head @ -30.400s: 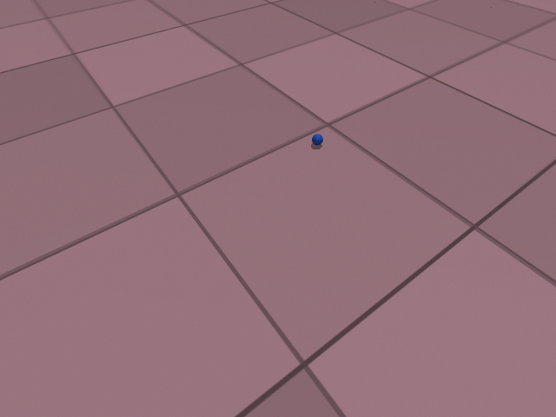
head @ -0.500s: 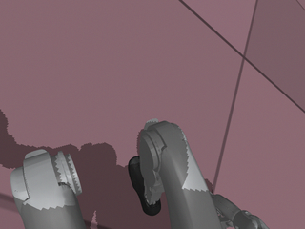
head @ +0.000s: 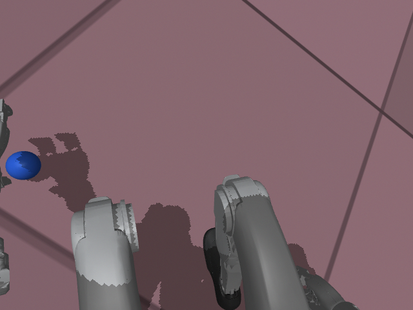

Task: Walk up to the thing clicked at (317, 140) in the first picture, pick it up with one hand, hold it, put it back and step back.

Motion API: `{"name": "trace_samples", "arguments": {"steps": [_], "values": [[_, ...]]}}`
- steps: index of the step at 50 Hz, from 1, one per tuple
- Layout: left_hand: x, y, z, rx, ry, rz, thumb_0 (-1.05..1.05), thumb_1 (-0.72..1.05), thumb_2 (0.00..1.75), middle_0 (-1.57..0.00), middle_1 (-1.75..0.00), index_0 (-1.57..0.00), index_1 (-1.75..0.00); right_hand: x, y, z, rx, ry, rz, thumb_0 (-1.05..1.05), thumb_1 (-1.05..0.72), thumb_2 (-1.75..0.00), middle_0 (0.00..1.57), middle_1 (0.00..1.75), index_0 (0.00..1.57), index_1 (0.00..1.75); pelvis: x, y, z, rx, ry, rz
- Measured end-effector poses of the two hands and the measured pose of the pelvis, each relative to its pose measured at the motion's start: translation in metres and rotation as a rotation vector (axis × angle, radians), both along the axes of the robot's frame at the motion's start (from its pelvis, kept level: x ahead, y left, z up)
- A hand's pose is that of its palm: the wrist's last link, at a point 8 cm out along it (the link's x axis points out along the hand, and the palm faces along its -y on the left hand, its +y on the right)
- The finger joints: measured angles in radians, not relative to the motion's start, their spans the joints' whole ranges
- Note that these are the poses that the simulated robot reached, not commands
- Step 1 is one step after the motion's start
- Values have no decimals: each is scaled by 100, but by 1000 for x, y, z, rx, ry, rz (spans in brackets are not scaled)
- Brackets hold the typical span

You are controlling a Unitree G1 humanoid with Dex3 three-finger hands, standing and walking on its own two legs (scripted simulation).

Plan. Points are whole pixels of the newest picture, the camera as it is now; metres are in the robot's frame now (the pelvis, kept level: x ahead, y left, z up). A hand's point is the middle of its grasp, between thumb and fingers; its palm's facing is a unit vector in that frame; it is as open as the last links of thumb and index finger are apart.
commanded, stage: withdraw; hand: left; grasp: from above
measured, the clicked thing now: (23, 165) +0.41 +0.34 -0.28
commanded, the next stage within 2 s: home in 0.44 s
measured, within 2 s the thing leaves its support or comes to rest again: neither
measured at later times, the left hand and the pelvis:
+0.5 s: hand out of the picture +0.38 +0.35 -0.12, palm faces -0.50 -0.11 -0.86, open 13.8 cm; pelvis -0.02 -0.01 +0.03, yaw +4 degrees
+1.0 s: hand out of the picture +0.34 +0.33 -0.03, palm faces -0.29 -0.48 -0.83, open 9.9 cm; pelvis -0.01 +0.00 +0.10, yaw +5 degrees
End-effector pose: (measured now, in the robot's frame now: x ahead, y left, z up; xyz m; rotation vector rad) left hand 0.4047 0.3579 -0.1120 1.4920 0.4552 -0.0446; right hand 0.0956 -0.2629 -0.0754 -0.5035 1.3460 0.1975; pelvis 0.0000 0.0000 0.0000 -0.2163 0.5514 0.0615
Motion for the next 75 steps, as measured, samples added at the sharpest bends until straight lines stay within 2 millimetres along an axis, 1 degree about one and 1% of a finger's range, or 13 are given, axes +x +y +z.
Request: {"name": "trace_samples", "arguments": {"steps": [7, 12, 18, 24, 31, 36, 41, 48, 57, 62, 66, 70, 75], "values": [[-9, -2, 70, 20, 107, 10, 0, -49, 99, -10, -101, -10, -101, 24, 4, 13, 56, -89, -55, 0, -90, -90, 20, 30, 20, 30, -10, -4, 35, 47, 22, 27], [-12, -6, 93, -8, 181, -5, 0, -49, 100, -11, -101, -11, -101, 24, -2, 27, 30, -127, -68, 0, -90, -90, 20, 30, 20, 30, -17, -9, 51, 68, 12, 36], [-14, -7, 85, -48, 214, -51, 0, -49, 99, -12, -101, -11, -101, 4, -18, 33, -56, -82, -66, 0, -90, -90, 20, 30, 20, 30, -21, -13, 50, 76, 2, 35], [-15, -9, 53, -63, 205, -103, 0, -48, 99, -11, -101, -12, -101, -23, -28, 23, -132, 11, -64, 0, -90, -89, 20, 30, 20, 30, -21, -13, 33, 66, -9, 29], [-10, -15, 18, -67, 120, -121, 0, -46, 98, -13, -99, -13, -98, -44, -22, 6, -154, 71, -86, 0, -89, -89, 20, 30, 20, 30, -18, -10, 12, 52, -20, 25], [-4, -12, 24, -53, 22, -48, 0, -35, 93, -19, -85, -19, -84, -44, -11, -4, -115, 58, -123, 0, -89, -89, 20, 30, 20, 30, -14, -8, 8, 49, 2, 24], [-9, -5, 55, -79, -2, 75, 0, -19, 89, -23, -69, -21, -70, -29, 2, 2, -42, 5, -165, 0, -89, -89, 20, 30, 20, 30, -12, -6, 26, 49, 36, 31], [-50, -9, 120, -262, 54, 229, 0, 19, 91, -24, -54, -23, -55, 7, 13, 47, 32, -94, -199, 0, -89, -89, 20, 30, 20, 30, -9, -5, 84, 64, 58, 41], [-120, -31, 199, -588, 52, 345, 0, 71, 92, -23, -38, -23, -38, 81, 15, 131, 33, -315, -134, 0, -90, -89, 20, 30, 20, 30, -9, -7, 156, 90, 18, 59], [-152, -41, 237, -717, 19, 446, 0, 82, 91, -22, -33, -22, -33, 120, 25, 176, 56, -455, -102, 1, -90, -89, 20, 30, 20, 30, -8, -8, 188, 101, -15, 72], [-173, -50, 268, -818, 7, 545, 1, 86, 90, -22, -31, -22, -31, 142, 38, 210, 91, -541, -93, 1, -90, -89, 20, 30, 20, 30, -4, -9, 216, 113, -44, 82], [-191, -62, 299, -914, 11, 643, 1, 88, 90, -22, -31, -21, -30, 154, 51, 244, 127, -596, -98, 1, -90, -89, 20, 30, 20, 30, 3, -10, 245, 124, -76, 91], [-206, -75, 339, -1007, 20, 756, 1, 89, 90, -21, -30, -21, -30, 154, 63, 284, 152, -623, -119, 1, -90, -89, 20, 30, 20, 30, 15, -9, 284, 136, -120, 102]]}}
